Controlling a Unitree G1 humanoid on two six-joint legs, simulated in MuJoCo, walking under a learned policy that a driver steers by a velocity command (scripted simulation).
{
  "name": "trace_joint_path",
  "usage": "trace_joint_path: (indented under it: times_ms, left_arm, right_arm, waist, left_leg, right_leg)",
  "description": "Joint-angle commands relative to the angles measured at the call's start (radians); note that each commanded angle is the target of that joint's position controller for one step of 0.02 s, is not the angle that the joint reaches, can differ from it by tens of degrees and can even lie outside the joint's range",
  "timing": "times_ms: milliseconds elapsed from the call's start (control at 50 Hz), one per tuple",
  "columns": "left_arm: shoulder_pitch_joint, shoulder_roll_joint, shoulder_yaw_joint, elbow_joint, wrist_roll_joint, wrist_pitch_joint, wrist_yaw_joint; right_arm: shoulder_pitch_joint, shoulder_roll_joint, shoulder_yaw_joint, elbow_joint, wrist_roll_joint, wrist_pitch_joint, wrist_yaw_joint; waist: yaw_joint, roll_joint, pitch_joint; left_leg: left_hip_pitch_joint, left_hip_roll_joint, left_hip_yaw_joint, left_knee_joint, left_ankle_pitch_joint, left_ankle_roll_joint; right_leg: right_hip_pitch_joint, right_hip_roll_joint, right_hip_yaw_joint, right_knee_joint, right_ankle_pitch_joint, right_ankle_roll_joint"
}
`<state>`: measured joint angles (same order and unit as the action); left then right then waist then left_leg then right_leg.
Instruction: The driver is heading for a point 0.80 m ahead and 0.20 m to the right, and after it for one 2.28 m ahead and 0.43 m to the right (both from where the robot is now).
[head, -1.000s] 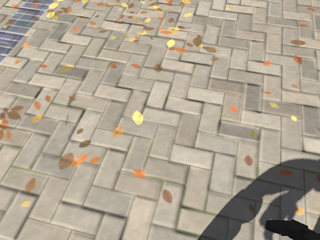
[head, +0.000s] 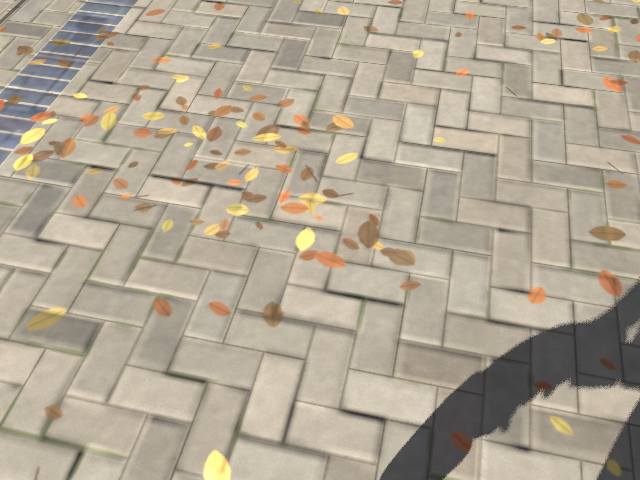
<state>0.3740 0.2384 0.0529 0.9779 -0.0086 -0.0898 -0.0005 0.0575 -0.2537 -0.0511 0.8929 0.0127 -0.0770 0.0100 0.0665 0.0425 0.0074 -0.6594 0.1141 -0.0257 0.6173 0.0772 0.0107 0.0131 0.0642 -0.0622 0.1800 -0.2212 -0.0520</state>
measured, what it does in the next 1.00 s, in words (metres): walks ahead, turning right: left foot, then right foot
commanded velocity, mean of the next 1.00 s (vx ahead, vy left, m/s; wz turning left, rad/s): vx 0.24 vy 0.00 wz -0.44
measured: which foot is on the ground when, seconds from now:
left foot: up 0.00-0.12, down 0.14-0.62, up 0.64-1.00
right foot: down 0.00-0.16, up 0.18-0.60, down 0.62-1.00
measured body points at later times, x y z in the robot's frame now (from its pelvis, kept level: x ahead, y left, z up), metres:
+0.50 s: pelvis +0.26 +0.05 +0.00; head +0.30 +0.04 +0.45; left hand +0.45 +0.28 -0.12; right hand +0.26 -0.23 -0.14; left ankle +0.23 +0.15 -0.75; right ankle +0.39 -0.12 -0.70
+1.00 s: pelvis +0.37 +0.02 -0.01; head +0.40 -0.01 +0.44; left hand +0.63 +0.21 -0.10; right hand +0.38 -0.30 -0.13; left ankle +0.47 +0.15 -0.72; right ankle +0.40 -0.09 -0.75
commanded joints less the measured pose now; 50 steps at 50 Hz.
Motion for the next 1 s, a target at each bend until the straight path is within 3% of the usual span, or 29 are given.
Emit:
trace_joint_path:
  times_ms: [20, 80, 100, 120, 140, 160, 180, 200, 220, 240, 280, 300, 340, 400, 440, 520, 580, 600, 620, 640, 660, 680, 700, 720, 740, 780, 860, 940, 1000]
  left_arm:
    - [0.048, 0.163, 0.037, -0.013, -0.008, 0.003, 0.010]
    - [0.044, 0.175, 0.045, -0.004, -0.013, 0.019, 0.016]
    - [0.023, 0.186, 0.048, -0.010, -0.013, 0.024, 0.016]
    - [0.001, 0.178, 0.043, -0.018, -0.011, 0.029, 0.016]
    - [-0.005, 0.143, 0.028, -0.039, 0.000, 0.030, 0.015]
    - [0.115, 0.022, -0.007, -0.053, 0.003, 0.015, 0.007]
    - [0.107, 0.048, -0.004, -0.040, -0.013, -0.006, 0.005]
    - [0.022, 0.143, 0.025, -0.061, -0.043, -0.015, 0.005]
    - [-0.037, 0.149, 0.028, -0.079, -0.046, -0.015, 0.011]
    - [-0.067, 0.139, 0.034, -0.082, -0.035, -0.008, 0.018]
    - [-0.028, 0.094, 0.040, -0.071, -0.028, 0.023, 0.022]
    - [-0.014, 0.070, 0.040, -0.070, -0.027, 0.037, 0.023]
    - [-0.026, 0.063, 0.045, -0.097, -0.017, 0.055, 0.027]
    - [-0.099, 0.052, 0.041, -0.144, -0.003, 0.059, 0.014]
    - [-0.172, 0.037, 0.033, -0.174, 0.000, 0.058, -0.004]
    - [-0.239, 0.069, 0.041, -0.235, 0.004, 0.070, -0.033]
    - [-0.184, 0.118, 0.061, -0.254, 0.005, 0.073, -0.048]
    - [-0.100, 0.147, 0.078, -0.238, 0.004, 0.067, -0.046]
    - [-0.033, 0.229, 0.106, -0.233, 0.008, 0.061, -0.028]
    - [-0.042, 0.324, 0.121, -0.246, 0.014, 0.068, -0.005]
    - [-0.043, 0.296, 0.102, -0.281, 0.030, 0.061, -0.014]
    - [-0.092, 0.249, 0.091, -0.307, 0.024, 0.056, -0.021]
    - [-0.157, 0.215, 0.082, -0.314, 0.004, 0.054, -0.016]
    - [-0.200, 0.187, 0.074, -0.322, -0.008, 0.059, -0.008]
    - [-0.225, 0.175, 0.069, -0.327, -0.005, 0.066, 0.001]
    - [-0.228, 0.186, 0.072, -0.340, 0.015, 0.075, 0.011]
    - [-0.209, 0.222, 0.086, -0.354, 0.006, 0.085, 0.032]
    - [-0.229, 0.215, 0.083, -0.371, 0.007, 0.102, 0.039]
    - [-0.226, 0.211, 0.081, -0.379, 0.008, 0.111, 0.039]
  right_arm:
    - [-0.132, -0.053, -0.002, -0.090, 0.006, -0.019, 0.016]
    - [-0.119, -0.086, -0.013, -0.105, 0.007, -0.030, 0.029]
    - [-0.062, -0.108, -0.024, -0.093, 0.007, -0.035, 0.028]
    - [0.068, -0.143, -0.045, -0.055, 0.006, -0.038, 0.023]
    - [0.259, -0.206, -0.070, -0.007, -0.006, -0.039, 0.013]
    - [0.392, -0.308, -0.097, 0.020, -0.022, -0.032, 0.006]
    - [0.397, -0.232, -0.073, 0.020, -0.016, -0.029, 0.007]
    - [0.316, -0.171, -0.053, 0.011, -0.009, -0.031, 0.005]
    - [0.231, -0.133, -0.042, -0.007, -0.008, -0.033, 0.003]
    - [0.162, -0.096, -0.031, -0.011, -0.011, -0.036, 0.006]
    - [0.099, -0.062, -0.023, -0.006, -0.029, -0.044, 0.009]
    - [0.089, -0.066, -0.025, -0.003, -0.034, -0.047, 0.007]
    - [0.083, -0.098, -0.034, 0.005, -0.040, -0.050, -0.005]
    - [0.069, -0.129, -0.041, 0.002, -0.036, -0.033, -0.034]
    - [0.083, -0.147, -0.044, 0.002, -0.029, -0.017, -0.050]
    - [0.112, -0.179, -0.055, 0.009, -0.001, 0.018, -0.062]
    - [0.078, -0.197, -0.067, -0.011, 0.019, 0.042, -0.069]
    - [0.069, -0.186, -0.064, -0.018, 0.022, 0.051, -0.070]
    - [0.125, -0.166, -0.058, -0.019, 0.002, 0.052, -0.063]
    - [0.173, -0.064, -0.028, -0.054, -0.059, 0.046, -0.047]
    - [0.191, -0.095, -0.024, -0.064, -0.035, 0.035, -0.030]
    - [0.115, -0.141, -0.035, -0.074, 0.003, 0.032, -0.022]
    - [0.068, -0.140, -0.036, -0.084, 0.008, 0.035, -0.026]
    - [0.051, -0.140, -0.039, -0.075, -0.007, 0.045, -0.039]
    - [0.044, -0.154, -0.045, -0.080, -0.018, 0.056, -0.048]
    - [0.059, -0.136, -0.045, -0.080, -0.018, 0.068, -0.050]
    - [0.044, -0.108, -0.035, -0.082, -0.017, 0.073, -0.059]
    - [0.015, -0.118, -0.036, -0.094, -0.011, 0.071, -0.054]
    - [0.023, -0.128, -0.039, -0.099, -0.006, 0.055, -0.044]
  waist:
    - [0.003, -0.096, 0.087]
    - [-0.033, -0.108, 0.068]
    - [-0.071, -0.124, 0.034]
    - [-0.140, -0.119, -0.043]
    - [-0.212, -0.081, -0.186]
    - [-0.186, 0.144, -0.352]
    - [-0.197, 0.203, -0.418]
    - [-0.186, 0.139, -0.257]
    - [-0.158, 0.086, -0.156]
    - [-0.128, 0.045, -0.081]
    - [-0.070, 0.077, -0.019]
    - [-0.053, 0.066, -0.006]
    - [-0.027, 0.049, 0.011]
    - [-0.030, 0.040, 0.012]
    - [-0.060, 0.029, 0.003]
    - [-0.078, 0.028, -0.018]
    - [-0.033, 0.042, -0.043]
    - [0.013, 0.010, -0.083]
    - [0.031, -0.116, -0.141]
    - [-0.060, -0.360, -0.209]
    - [-0.040, -0.295, -0.395]
    - [-0.015, -0.169, -0.343]
    - [-0.034, -0.101, -0.244]
    - [-0.053, -0.045, -0.177]
    - [-0.073, -0.063, -0.145]
    - [-0.091, -0.114, -0.139]
    - [-0.074, -0.133, -0.161]
    - [-0.057, -0.176, -0.130]
    - [-0.051, -0.203, -0.123]
  left_leg:
    - [-0.014, -0.021, 0.012, -0.073, -0.002, 0.016]
    - [0.052, -0.043, 0.010, -0.119, -0.111, 0.048]
    - [0.151, -0.071, 0.031, -0.130, -0.145, 0.060]
    - [0.337, -0.100, 0.056, -0.152, -0.140, 0.080]
    - [0.644, -0.018, -0.022, -0.100, -0.121, 0.125]
    - [1.065, 0.253, -0.437, -0.141, -0.265, 0.268]
    - [1.081, 0.313, -0.681, -0.289, -0.369, 0.294]
    - [0.952, 0.281, -0.539, -0.312, -0.414, 0.235]
    - [0.803, 0.251, -0.402, -0.338, -0.384, 0.197]
    - [0.663, 0.212, -0.297, -0.384, -0.333, 0.175]
    - [0.500, 0.158, -0.140, -0.444, -0.190, 0.149]
    - [0.461, 0.150, -0.072, -0.444, -0.039, 0.156]
    - [0.435, 0.146, 0.037, -0.428, 0.248, 0.170]
    - [0.436, 0.115, 0.159, -0.420, 0.314, 0.161]
    - [0.461, 0.111, 0.200, -0.405, 0.317, 0.161]
    - [0.605, 0.168, 0.200, -0.322, 0.324, 0.152]
    - [0.651, 0.176, 0.204, -0.148, 0.444, 0.112]
    - [0.632, 0.134, 0.230, 0.003, 0.426, 0.077]
    - [0.510, 0.056, 0.245, 0.230, 0.204, 0.006]
    - [0.182, -0.104, 0.229, 0.558, -0.678, -0.065]
    - [0.055, -0.185, -0.005, 0.767, -0.833, -0.072]
    - [-0.004, -0.142, -0.069, 0.785, -0.744, -0.050]
    - [-0.028, -0.108, -0.066, 0.728, -0.650, -0.041]
    - [-0.010, -0.077, -0.066, 0.650, -0.590, -0.044]
    - [0.043, -0.065, -0.070, 0.579, -0.554, -0.044]
    - [0.119, -0.090, -0.052, 0.474, -0.510, -0.048]
    - [0.157, -0.116, -0.061, 0.297, -0.450, -0.078]
    - [0.199, -0.132, -0.071, 0.185, -0.404, -0.083]
    - [0.239, -0.143, -0.073, 0.085, -0.417, -0.069]
  right_leg:
    - [-0.004, -0.299, 0.119, -0.042, 0.250, -0.141]
    - [0.065, -0.335, 0.152, 0.041, 0.364, -0.121]
    - [0.061, -0.327, 0.154, 0.106, 0.493, -0.111]
    - [0.025, -0.282, 0.129, 0.251, 0.613, -0.089]
    - [-0.134, -0.222, 0.094, 0.497, 0.507, -0.057]
    - [-0.550, -0.059, 0.027, 0.902, 0.084, 0.025]
    - [-0.676, -0.023, 0.174, 1.072, -0.365, 0.022]
    - [-0.759, -0.081, 0.202, 1.142, -0.318, 0.007]
    - [-0.760, -0.137, 0.172, 1.120, -0.224, -0.002]
    - [-0.719, -0.172, 0.161, 1.063, -0.149, -0.001]
    - [-0.599, -0.207, 0.167, 0.999, -0.071, 0.004]
    - [-0.575, -0.203, 0.157, 0.991, -0.063, 0.011]
    - [-0.592, -0.192, 0.143, 0.946, -0.016, 0.031]
    - [-0.581, -0.180, 0.092, 0.729, 0.144, 0.051]
    - [-0.546, -0.163, 0.050, 0.602, 0.235, 0.050]
    - [-0.552, -0.141, 0.027, 0.488, 0.187, 0.026]
    - [-0.476, -0.088, -0.014, 0.421, 0.065, -0.025]
    - [-0.357, -0.048, -0.032, 0.327, 0.142, -0.055]
    - [-0.167, -0.094, 0.087, 0.265, 0.508, -0.102]
    - [0.086, -0.330, 0.423, 0.346, 1.026, -0.247]
    - [0.194, -0.450, 0.711, 0.259, 0.806, -0.407]
    - [0.136, -0.408, 0.633, 0.212, 0.648, -0.364]
    - [0.036, -0.358, 0.538, 0.192, 0.501, -0.302]
    - [-0.073, -0.320, 0.481, 0.170, 0.398, -0.253]
    - [-0.166, -0.291, 0.450, 0.151, 0.333, -0.232]
    - [-0.239, -0.245, 0.418, 0.131, 0.312, -0.211]
    - [-0.248, -0.222, 0.425, 0.131, 0.215, -0.197]
    - [-0.296, -0.194, 0.475, 0.110, -0.017, -0.167]
    - [-0.274, -0.190, 0.529, 0.125, -0.027, -0.153]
